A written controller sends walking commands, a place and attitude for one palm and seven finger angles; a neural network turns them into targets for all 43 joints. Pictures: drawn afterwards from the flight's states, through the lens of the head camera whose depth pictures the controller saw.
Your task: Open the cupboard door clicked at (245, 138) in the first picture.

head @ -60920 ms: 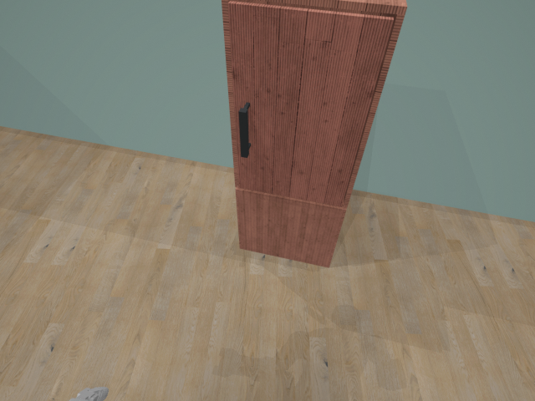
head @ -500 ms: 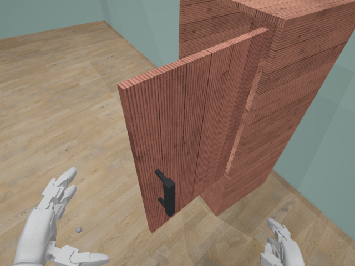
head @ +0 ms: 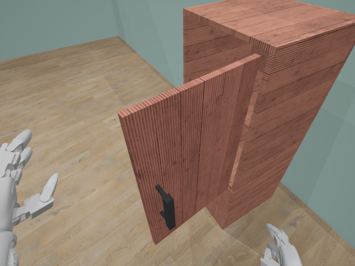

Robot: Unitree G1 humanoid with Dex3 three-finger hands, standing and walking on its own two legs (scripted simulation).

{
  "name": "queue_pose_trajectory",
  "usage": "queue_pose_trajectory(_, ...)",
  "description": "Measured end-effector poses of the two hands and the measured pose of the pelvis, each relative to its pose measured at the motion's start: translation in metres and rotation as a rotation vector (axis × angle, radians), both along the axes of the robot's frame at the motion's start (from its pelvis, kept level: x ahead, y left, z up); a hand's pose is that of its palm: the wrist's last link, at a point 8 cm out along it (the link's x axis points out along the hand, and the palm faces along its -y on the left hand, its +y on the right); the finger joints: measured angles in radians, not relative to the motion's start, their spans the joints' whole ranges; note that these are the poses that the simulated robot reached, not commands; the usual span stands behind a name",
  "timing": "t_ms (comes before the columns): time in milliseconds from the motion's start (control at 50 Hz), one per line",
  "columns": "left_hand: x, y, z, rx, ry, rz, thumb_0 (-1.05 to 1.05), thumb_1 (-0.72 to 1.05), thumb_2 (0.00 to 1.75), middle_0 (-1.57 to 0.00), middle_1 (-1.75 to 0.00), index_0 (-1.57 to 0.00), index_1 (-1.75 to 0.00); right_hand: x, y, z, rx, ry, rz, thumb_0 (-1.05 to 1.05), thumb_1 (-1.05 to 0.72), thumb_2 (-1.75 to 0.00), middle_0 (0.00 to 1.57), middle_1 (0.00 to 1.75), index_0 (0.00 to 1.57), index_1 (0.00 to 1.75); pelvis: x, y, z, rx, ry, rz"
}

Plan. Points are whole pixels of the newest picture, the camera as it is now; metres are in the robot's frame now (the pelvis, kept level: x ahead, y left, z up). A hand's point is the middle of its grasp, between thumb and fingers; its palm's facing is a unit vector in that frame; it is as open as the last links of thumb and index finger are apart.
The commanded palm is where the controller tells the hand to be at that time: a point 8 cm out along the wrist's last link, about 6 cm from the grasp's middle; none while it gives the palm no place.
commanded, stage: draw the hand back to the body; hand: left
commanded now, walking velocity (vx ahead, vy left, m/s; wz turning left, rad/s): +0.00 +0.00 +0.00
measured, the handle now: (165, 207) +0.29 +0.08 -0.07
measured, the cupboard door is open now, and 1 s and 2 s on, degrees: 97 97 97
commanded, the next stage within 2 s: step back with the hand held close in 0.42 s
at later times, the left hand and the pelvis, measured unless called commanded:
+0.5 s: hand (43, 187) +0.19 +0.25 +0.17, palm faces +0.45 -0.80 -0.40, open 7.4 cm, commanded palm +0.14 +0.29 +0.18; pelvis +0.00 -0.01 +0.01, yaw -1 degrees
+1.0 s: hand (15, 207) +0.15 +0.28 +0.17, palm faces +0.36 -0.78 -0.52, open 7.4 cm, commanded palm +0.09 +0.31 +0.18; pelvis -0.06 +0.02 +0.01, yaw -2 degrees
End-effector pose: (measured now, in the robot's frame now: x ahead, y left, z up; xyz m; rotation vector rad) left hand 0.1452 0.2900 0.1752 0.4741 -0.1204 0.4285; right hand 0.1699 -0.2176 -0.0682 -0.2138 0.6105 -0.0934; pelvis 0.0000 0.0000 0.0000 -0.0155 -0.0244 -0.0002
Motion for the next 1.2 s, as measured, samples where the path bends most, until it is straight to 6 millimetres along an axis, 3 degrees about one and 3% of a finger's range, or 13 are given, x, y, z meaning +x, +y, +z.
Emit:
queue_pose_trajectory(120,0.001,0.004,0.02,0.033,-0.067,0.028,0.01,0.73,0.83,-0.2,-0.3,-0.2,-0.3,0.005,-0.008,0.002,-0.002,0.004,0.001,0.02,-0.91,-0.9,0.21,0.3,0.21,0.3,0.0,-0.005,0.004,0.002,-0.017,-0.003)
queue_pose_trajectory(260,0.004,-0.005,0.003,-0.025,-0.004,0.017,0.01,0.85,0.88,-0.2,-0.3,-0.2,-0.3,0.004,-0.014,0.001,0.003,0.028,-0.005,0.02,-0.91,-0.9,0.21,0.3,0.21,0.3,0.0,-0.009,0.008,0.006,-0.026,-0.01)
queue_pose_trajectory(600,0.002,-0.003,0.016,0.016,-0.044,0.007,0.02,0.89,0.9,-0.21,-0.3,-0.21,-0.3,-0.001,-0.013,0.003,0.009,0.034,-0.005,0.02,-0.91,-0.9,0.21,0.3,0.21,0.3,-0.005,-0.01,0.011,-0.001,-0.037,-0.01)
queue_pose_trajectory(660,0.006,0.004,0.019,0.053,-0.047,0.0,0.02,0.89,0.9,-0.21,-0.3,-0.21,-0.3,-0.006,-0.016,0.004,0.0,0.06,-0.019,0.02,-0.91,-0.9,0.21,0.3,0.21,0.3,-0.01,-0.008,0.012,-0.007,-0.014,-0.011)
queue_pose_trajectory(780,0.006,0.004,0.005,0.064,0.044,-0.064,0.01,0.9,0.9,-0.21,-0.3,-0.2,-0.3,-0.026,-0.024,0.005,-0.03,0.111,-0.089,0.02,-0.91,-0.9,0.21,0.3,0.21,0.3,-0.021,0.003,0.012,-0.001,0.02,-0.026)
queue_pose_trajectory(900,-0.009,0.01,0.007,0.104,0.048,-0.113,0.02,0.89,0.9,-0.21,-0.3,-0.21,-0.3,-0.051,-0.024,0.006,-0.058,0.145,-0.137,0.02,-0.91,-0.9,0.21,0.3,0.21,0.3,-0.037,0.012,0.01,0.003,0.025,-0.031)
queue_pose_trajectory(1040,-0.041,0.027,0.016,0.143,-0.035,-0.085,0.02,0.89,0.9,-0.21,-0.3,-0.21,-0.3,-0.074,-0.01,0.01,-0.06,0.112,-0.125,0.02,-0.91,-0.9,0.21,0.3,0.21,0.3,-0.064,0.019,0.005,0.002,0.008,-0.031)
queue_pose_trajectory(1200,-0.081,0.034,-0.001,0.116,-0.062,-0.035,0.01,0.89,0.9,-0.21,-0.3,-0.21,-0.3,-0.102,0.002,0.004,-0.061,0.08,-0.076,0.02,-0.91,-0.9,0.21,0.3,0.21,0.3,-0.096,0.023,-0.004,-0.01,-0.008,-0.007)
